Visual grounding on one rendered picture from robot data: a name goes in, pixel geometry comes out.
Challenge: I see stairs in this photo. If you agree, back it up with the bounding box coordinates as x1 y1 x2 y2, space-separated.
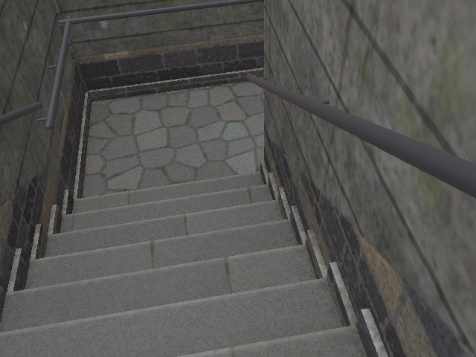
0 172 367 357

